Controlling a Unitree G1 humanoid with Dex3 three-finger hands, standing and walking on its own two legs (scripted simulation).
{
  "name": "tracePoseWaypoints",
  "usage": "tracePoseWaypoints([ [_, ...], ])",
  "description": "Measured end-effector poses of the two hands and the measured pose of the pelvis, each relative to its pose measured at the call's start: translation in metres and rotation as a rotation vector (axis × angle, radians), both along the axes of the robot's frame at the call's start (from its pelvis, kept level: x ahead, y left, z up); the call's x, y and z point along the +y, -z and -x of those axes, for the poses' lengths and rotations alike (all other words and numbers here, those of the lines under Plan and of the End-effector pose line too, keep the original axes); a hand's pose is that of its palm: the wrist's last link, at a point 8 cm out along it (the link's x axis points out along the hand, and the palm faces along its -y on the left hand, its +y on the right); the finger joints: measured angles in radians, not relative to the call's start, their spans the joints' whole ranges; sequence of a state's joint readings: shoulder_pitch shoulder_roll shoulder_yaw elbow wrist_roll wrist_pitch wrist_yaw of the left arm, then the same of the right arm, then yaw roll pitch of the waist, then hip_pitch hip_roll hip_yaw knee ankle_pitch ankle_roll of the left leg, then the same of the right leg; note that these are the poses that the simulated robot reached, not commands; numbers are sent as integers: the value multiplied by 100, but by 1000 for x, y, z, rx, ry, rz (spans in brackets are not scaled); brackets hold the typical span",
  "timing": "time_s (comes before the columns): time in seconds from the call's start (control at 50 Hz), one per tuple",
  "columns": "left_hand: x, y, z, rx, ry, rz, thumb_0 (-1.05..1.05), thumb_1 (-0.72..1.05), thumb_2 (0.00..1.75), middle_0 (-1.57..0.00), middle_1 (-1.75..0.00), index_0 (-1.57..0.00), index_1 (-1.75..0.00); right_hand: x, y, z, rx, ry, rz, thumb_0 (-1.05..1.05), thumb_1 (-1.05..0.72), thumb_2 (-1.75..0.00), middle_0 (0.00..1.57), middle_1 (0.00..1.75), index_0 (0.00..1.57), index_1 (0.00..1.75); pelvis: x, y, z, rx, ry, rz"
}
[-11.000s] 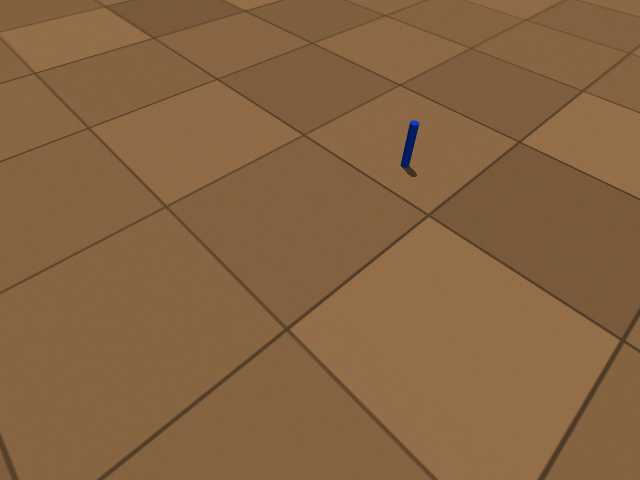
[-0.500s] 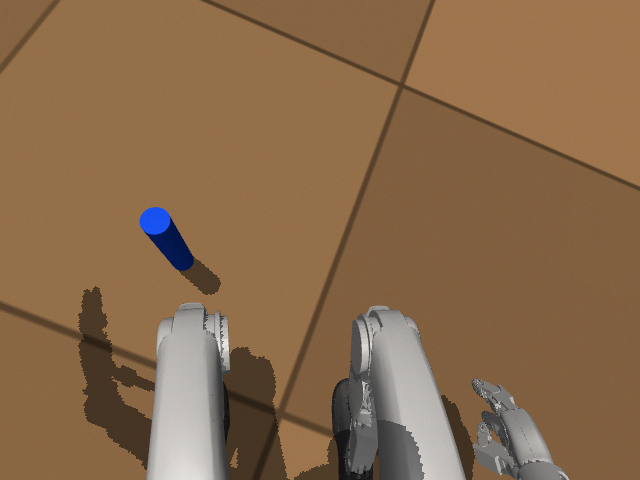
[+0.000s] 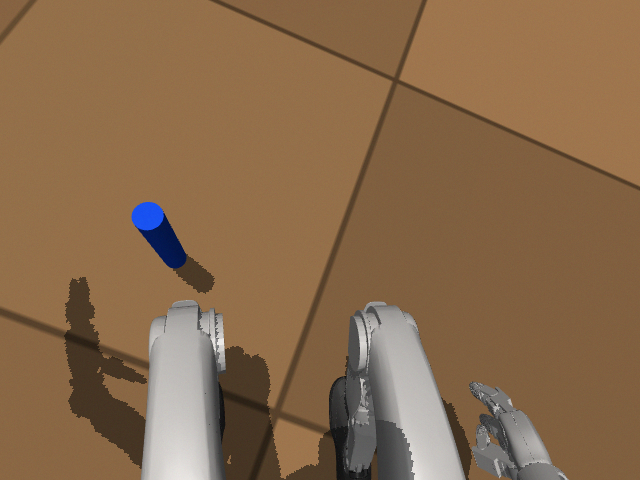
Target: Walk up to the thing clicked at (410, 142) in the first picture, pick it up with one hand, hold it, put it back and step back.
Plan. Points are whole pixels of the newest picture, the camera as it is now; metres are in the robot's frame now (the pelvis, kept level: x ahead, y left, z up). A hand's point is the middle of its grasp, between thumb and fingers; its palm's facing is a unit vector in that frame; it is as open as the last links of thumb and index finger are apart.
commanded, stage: approach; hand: left
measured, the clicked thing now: (164, 240) +0.45 +0.23 -0.29
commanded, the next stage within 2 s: close in in 0.54 s
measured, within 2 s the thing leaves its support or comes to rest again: neither
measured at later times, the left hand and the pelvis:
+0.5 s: hand (50, 244) +0.40 +0.35 -0.17, palm faces +0.13 -0.99 +0.04, open 17.7 cm; pelvis +0.00 +0.00 -0.09, yaw -4 degrees
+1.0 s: hand (134, 253) +0.42 +0.26 -0.25, palm faces +0.12 -0.99 +0.03, open 17.6 cm; pelvis -0.01 +0.01 -0.13, yaw -8 degrees
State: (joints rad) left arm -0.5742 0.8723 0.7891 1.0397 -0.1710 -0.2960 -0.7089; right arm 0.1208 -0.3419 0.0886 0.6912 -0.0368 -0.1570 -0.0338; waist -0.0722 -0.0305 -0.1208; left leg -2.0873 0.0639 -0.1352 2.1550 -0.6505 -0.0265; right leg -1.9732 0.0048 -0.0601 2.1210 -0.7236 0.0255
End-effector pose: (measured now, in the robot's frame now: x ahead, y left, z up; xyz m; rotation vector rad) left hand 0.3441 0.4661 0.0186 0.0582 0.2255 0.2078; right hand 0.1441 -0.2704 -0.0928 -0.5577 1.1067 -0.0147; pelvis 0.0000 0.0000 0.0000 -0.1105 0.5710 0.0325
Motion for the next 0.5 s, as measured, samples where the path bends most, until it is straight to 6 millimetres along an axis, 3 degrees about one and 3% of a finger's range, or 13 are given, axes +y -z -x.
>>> tracePoseWaypoints([
  [0.12,-1,5,-3,-19,-1,4,-2,-61,1,-7,-3,-6,-3,-2,6,3,11,-3,-3,0,-90,-89,21,30,21,30,-1,5,1,1,4,-3],
  [0.22,-9,28,-7,-74,2,20,-1,-61,0,-7,-4,-6,-4,-3,20,4,30,-33,-2,0,-90,-89,21,30,21,30,-2,18,1,-3,11,-3],
  [0.28,-19,55,-12,-112,10,34,-1,-61,0,-7,-5,-6,-4,-4,31,4,38,-61,6,0,-91,-89,21,30,21,30,-2,32,2,-17,19,0],
  [0.5,-69,184,-29,-131,76,103,-2,-61,1,-7,-7,-6,-7,1,69,-5,74,-167,72,0,-91,-89,21,30,21,30,0,89,4,-114,60,36],
])
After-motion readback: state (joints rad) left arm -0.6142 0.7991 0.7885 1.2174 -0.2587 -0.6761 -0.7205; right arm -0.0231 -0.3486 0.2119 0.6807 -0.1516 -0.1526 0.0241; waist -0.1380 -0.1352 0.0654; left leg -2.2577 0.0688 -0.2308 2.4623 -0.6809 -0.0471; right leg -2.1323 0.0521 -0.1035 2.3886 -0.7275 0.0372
